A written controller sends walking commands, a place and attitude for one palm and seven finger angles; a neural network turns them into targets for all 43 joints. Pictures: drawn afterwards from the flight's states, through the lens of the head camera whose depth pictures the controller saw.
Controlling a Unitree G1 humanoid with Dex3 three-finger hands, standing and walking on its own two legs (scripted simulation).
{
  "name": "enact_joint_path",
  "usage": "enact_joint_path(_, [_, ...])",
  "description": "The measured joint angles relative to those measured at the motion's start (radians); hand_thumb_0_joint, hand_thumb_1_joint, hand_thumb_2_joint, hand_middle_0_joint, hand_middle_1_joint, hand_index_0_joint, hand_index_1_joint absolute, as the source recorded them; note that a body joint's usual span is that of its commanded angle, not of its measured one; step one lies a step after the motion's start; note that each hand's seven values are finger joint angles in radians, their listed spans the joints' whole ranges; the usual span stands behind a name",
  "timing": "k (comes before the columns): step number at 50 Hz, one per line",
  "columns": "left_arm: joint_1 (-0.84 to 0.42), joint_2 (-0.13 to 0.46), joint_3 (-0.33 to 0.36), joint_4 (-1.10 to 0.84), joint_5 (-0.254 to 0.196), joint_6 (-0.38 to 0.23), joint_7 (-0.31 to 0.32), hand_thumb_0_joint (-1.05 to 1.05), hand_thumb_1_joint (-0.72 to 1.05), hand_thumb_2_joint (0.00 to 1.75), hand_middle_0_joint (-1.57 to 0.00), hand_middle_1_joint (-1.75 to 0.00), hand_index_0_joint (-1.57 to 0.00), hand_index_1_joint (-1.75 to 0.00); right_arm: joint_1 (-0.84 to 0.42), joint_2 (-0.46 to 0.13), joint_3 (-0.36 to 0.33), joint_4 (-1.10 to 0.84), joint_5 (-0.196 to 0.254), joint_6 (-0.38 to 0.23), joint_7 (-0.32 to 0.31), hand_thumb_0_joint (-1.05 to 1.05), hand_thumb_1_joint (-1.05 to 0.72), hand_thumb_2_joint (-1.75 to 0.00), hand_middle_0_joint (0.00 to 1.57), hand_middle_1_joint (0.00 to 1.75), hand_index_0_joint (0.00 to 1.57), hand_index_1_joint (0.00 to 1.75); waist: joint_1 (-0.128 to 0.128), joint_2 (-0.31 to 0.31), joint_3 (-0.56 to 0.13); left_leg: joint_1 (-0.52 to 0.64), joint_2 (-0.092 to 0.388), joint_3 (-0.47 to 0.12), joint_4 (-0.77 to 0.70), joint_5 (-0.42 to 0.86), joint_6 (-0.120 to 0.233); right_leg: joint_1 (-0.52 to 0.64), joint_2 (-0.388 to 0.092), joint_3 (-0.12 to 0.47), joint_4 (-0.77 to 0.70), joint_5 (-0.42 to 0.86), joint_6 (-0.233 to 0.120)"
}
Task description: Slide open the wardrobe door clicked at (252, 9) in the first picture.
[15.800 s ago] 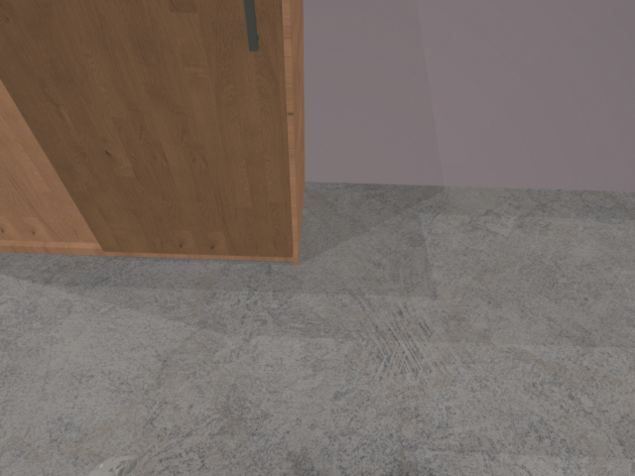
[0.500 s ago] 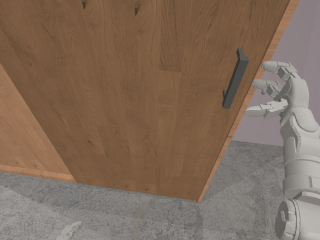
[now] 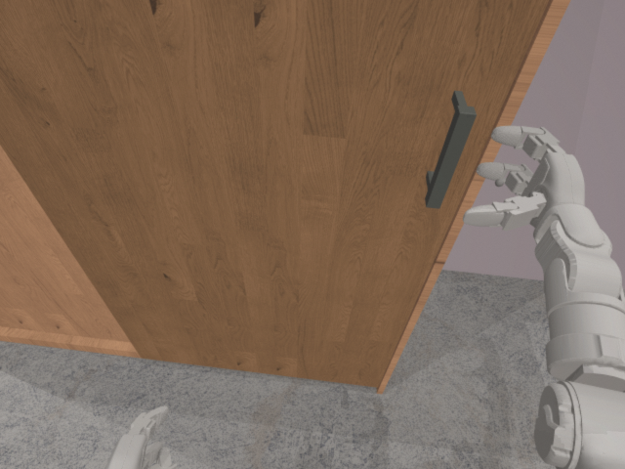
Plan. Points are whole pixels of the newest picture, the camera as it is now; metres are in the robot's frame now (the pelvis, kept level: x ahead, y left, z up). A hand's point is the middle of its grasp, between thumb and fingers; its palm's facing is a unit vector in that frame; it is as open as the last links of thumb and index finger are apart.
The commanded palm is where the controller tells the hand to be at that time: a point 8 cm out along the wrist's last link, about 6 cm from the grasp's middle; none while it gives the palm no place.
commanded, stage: move the hooked fingers beside the handle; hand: right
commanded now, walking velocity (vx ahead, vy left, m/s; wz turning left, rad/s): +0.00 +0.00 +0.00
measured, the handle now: (445, 152) +0.49 -0.13 +0.19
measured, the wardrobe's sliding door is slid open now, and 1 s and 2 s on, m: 0.00 0.00 0.00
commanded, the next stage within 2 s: feel for the door with the fingertips in 0.32 s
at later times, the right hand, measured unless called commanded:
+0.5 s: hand (513, 179) +0.43 -0.20 +0.20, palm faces +0.07 +1.00 +0.02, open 14.0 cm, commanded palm +0.40 -0.24 +0.19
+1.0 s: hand (484, 176) +0.43 -0.17 +0.19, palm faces +0.09 +1.00 +0.02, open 14.0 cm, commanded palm +0.41 -0.21 +0.19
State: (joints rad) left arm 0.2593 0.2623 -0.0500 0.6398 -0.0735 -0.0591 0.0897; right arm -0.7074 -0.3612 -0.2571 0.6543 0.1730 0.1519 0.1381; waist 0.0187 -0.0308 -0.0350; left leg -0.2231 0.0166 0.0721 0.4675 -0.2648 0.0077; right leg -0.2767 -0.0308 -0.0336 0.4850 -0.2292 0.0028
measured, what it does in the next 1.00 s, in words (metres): stands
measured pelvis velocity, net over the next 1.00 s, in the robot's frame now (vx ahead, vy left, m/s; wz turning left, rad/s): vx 0.00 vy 0.00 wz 0.01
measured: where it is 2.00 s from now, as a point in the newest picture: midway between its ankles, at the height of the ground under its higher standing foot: outside the picture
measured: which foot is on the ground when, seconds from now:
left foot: down 0.00-1.00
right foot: down 0.00-1.00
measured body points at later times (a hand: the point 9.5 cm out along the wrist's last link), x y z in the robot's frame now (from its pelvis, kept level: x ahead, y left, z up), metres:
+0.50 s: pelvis +0.01 +0.00 +0.00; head +0.00 +0.01 +0.45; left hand +0.11 +0.27 -0.10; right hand +0.42 -0.26 +0.20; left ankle -0.01 +0.11 -0.74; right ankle +0.01 -0.12 -0.74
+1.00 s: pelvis +0.00 +0.00 +0.00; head -0.01 +0.01 +0.45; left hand +0.13 +0.24 -0.10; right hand +0.42 -0.22 +0.20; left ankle -0.01 +0.11 -0.74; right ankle +0.01 -0.12 -0.74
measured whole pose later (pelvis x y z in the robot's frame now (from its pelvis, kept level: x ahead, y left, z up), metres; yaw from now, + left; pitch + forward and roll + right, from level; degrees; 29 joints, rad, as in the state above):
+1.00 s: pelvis +0.00 +0.00 +0.00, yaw +1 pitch +1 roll +0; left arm 0.27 0.24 -0.06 0.65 -0.06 -0.04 0.08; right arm -0.69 -0.30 -0.26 0.61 0.16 0.15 0.07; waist 0.02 -0.03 -0.04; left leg -0.20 0.01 0.06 0.46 -0.26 0.01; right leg -0.25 -0.03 -0.04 0.48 -0.23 0.00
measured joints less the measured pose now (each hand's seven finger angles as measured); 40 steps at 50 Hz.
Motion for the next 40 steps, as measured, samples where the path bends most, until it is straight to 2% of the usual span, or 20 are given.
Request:
enact_joint_path(6, [0.016,-0.003,-0.006,0.021,0.004,0.002,0.000,0.01,0.91,0.90,-0.20,-0.30,-0.20,-0.30,-0.013,0.017,-0.024,0.020,0.017,-0.047,0.011,-0.01,0.50,-0.30,0.30,1.20,0.30,1.20,0.007,0.006,-0.008,-0.003,-0.001,-0.006,0.004,-0.004,0.000,0.004,-0.001,-0.005,-0.004,-0.001,0.001])
enact_joint_path(13, [0.047,0.004,0.001,0.013,0.003,0.014,-0.002,0.01,0.91,0.90,-0.20,-0.30,-0.20,-0.30,-0.008,-0.035,-0.055,0.075,-0.011,-0.043,0.008,-0.01,0.50,-0.30,0.30,1.20,0.31,1.20,0.025,0.004,-0.010,-0.010,-0.009,-0.016,0.005,-0.005,0.003,0.000,-0.009,-0.015,-0.001,-0.007,0.004])
enact_joint_path(20, [0.071,0.013,0.013,0.025,-0.001,0.012,0.002,0.01,0.91,0.90,-0.20,-0.30,-0.20,-0.30,0.049,-0.033,-0.076,-0.006,0.021,-0.073,0.046,-0.01,0.50,-0.30,0.30,1.20,0.30,1.20,0.013,0.006,-0.009,0.002,-0.009,-0.018,0.000,-0.006,0.003,0.012,-0.010,-0.017,-0.005,-0.011,0.003])
enact_joint_path(25, [0.062,0.015,0.016,0.025,-0.008,0.007,0.003,0.01,0.91,0.90,-0.20,-0.30,-0.20,-0.30,0.046,-0.038,-0.053,-0.012,0.027,-0.040,0.053,-0.01,0.50,-0.30,0.30,1.20,0.30,1.20,0.008,0.008,-0.018,0.008,-0.009,-0.013,0.001,-0.010,0.002,0.012,-0.009,-0.011,0.003,-0.016,0.003])
enact_joint_path(30, [0.031,0.017,0.016,0.015,-0.007,-0.001,0.001,0.01,0.91,0.90,-0.20,-0.30,-0.20,-0.30,0.025,-0.006,-0.012,-0.015,0.025,0.002,0.034,-0.01,0.51,-0.30,0.30,1.20,0.30,1.20,0.003,0.002,-0.008,-0.001,-0.003,-0.005,0.004,-0.007,-0.002,-0.003,-0.003,-0.003,0.011,-0.013,-0.001])
enact_joint_path(37, [0.003,-0.006,0.007,0.010,0.006,-0.014,-0.013,0.01,0.91,0.90,-0.20,-0.30,-0.20,-0.30,0.034,0.076,0.017,-0.083,0.020,-0.034,-0.025,-0.01,0.50,-0.30,0.30,1.20,0.30,1.20,-0.002,0.004,-0.016,-0.001,0.001,-0.010,0.005,-0.006,-0.005,0.003,0.001,-0.009,0.006,-0.010,-0.004])
enact_joint_path(40, [-0.004,-0.018,-0.002,0.011,0.007,-0.004,-0.017,0.01,0.91,0.90,-0.20,-0.30,-0.20,-0.30,0.025,0.088,0.023,-0.071,0.009,-0.016,-0.044,-0.01,0.50,-0.30,0.30,1.20,0.30,1.20,0.000,0.007,-0.022,0.004,0.001,-0.013,0.005,-0.008,-0.005,0.010,0.001,-0.011,0.003,-0.011,-0.003])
